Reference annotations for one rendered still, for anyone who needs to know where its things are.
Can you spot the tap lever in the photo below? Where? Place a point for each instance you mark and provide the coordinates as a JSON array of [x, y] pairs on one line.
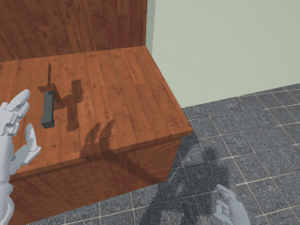
[[47, 120]]

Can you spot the left robot hand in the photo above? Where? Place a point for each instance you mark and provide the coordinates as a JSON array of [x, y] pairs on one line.
[[10, 115]]

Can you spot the right robot hand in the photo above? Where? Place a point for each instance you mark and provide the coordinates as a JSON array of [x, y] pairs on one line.
[[234, 214]]

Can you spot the left robot forearm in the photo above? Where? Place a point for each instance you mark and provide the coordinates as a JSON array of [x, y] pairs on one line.
[[7, 205]]

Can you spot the counter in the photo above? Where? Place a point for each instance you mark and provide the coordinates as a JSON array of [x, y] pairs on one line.
[[117, 125]]

